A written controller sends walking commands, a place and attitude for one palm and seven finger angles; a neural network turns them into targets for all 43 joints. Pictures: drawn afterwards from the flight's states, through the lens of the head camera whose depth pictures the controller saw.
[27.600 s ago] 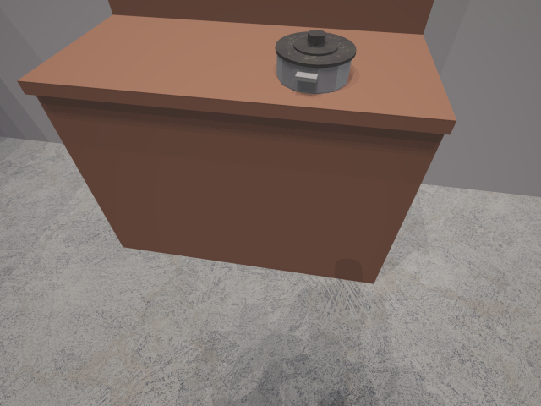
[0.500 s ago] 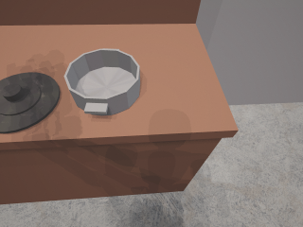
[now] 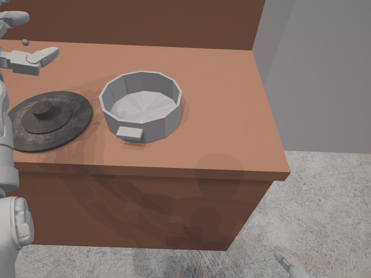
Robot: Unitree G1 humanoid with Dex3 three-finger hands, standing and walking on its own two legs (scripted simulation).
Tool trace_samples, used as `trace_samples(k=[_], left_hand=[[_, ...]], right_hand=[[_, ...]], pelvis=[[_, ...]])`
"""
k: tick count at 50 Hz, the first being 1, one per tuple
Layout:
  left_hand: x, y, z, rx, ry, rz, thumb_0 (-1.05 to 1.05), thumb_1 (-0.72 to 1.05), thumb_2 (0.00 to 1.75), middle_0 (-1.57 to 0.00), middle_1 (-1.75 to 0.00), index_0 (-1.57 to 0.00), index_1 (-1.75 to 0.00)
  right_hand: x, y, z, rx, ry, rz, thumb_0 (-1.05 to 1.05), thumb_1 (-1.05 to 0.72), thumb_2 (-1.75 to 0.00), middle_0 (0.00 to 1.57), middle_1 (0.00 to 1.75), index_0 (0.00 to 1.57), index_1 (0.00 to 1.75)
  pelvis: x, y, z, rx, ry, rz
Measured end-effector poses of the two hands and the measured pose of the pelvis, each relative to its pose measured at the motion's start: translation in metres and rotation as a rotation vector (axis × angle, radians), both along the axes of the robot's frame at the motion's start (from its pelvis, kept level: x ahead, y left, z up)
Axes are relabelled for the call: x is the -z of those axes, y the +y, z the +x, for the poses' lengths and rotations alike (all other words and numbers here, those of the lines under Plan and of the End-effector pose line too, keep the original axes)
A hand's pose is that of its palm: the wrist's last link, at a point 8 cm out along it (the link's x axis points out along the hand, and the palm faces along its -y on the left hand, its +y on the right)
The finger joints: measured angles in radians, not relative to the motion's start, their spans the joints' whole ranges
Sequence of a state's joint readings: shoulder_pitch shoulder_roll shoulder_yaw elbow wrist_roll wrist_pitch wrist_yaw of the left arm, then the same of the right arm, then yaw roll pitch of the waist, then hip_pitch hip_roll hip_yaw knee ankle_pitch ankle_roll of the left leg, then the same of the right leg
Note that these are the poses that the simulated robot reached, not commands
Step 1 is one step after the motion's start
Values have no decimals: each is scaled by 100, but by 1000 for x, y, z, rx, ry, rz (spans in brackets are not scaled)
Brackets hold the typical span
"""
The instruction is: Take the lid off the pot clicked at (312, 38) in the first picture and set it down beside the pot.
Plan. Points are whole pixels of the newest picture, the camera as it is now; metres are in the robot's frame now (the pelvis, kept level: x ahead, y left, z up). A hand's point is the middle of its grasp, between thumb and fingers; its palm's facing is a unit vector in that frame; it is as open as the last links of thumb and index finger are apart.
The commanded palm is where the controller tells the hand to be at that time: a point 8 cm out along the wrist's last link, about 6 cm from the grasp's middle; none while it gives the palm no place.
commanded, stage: draw the hand back to the body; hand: left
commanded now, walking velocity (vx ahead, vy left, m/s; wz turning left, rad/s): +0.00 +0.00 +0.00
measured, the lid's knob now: (43, 110) +0.45 +0.38 +0.09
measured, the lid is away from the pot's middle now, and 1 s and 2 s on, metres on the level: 0.24 0.24 0.24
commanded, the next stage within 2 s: step back with the hand held close in 1.54 s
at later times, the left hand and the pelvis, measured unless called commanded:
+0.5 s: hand (7, 67) +0.32 +0.27 +0.30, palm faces +0.56 -0.81 -0.19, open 9.0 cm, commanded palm +0.27 +0.30 +0.29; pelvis +0.01 -0.03 +0.00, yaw -1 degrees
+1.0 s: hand out of the picture +0.23 +0.25 +0.29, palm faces +0.53 -0.82 -0.19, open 7.5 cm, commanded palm +0.17 +0.28 +0.28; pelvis -0.02 -0.03 +0.00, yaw +0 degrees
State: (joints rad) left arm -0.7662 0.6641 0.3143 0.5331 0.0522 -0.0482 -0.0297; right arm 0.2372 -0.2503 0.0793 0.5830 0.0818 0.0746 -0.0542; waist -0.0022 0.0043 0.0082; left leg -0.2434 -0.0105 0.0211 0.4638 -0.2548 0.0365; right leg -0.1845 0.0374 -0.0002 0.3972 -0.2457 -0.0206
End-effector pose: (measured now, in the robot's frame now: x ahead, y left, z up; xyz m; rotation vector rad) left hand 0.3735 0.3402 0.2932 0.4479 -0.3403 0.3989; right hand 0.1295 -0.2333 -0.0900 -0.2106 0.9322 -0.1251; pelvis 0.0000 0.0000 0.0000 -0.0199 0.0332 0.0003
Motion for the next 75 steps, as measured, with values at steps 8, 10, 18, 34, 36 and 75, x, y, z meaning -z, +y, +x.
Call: trace_samples(k=[8,10,18,34,36,75], left_hand=[[-10,-17,-24,-28,-173,-73,0,3,87,-43,-61,-43,-61],[-9,-16,-31,-40,-174,-76,0,8,87,-41,-59,-42,-59],[-3,-27,-69,-58,-209,-68,0,27,88,-36,-52,-37,-52],[-2,-48,-133,-47,-255,-36,0,67,89,-26,-38,-26,-38],[0,-48,-140,-50,-256,-37,1,72,90,-25,-36,-25,-36],[17,-63,-260,38,-276,92,1,88,90,-21,-30,-21,-30]], right_hand=[[2,-23,4,37,-51,1,1,-90,-89,20,30,21,30],[3,-29,5,43,-48,0,1,-90,-89,20,30,21,30],[1,-43,19,16,-79,-14,1,-91,-89,20,30,20,30],[-11,-22,49,-65,-212,39,1,-91,-89,20,30,20,30],[-11,-20,48,-70,-214,43,1,-91,-89,20,30,21,30],[-24,26,38,-128,-290,26,1,-90,-89,20,30,21,30]], pelvis=[[-2,-8,13,27,-20,5],[-2,-11,14,29,-24,7],[-3,-22,13,17,-48,11],[-4,-32,-2,4,-95,16],[-4,-33,-4,3,-101,15],[-4,-2,-20,-5,-153,-1]])
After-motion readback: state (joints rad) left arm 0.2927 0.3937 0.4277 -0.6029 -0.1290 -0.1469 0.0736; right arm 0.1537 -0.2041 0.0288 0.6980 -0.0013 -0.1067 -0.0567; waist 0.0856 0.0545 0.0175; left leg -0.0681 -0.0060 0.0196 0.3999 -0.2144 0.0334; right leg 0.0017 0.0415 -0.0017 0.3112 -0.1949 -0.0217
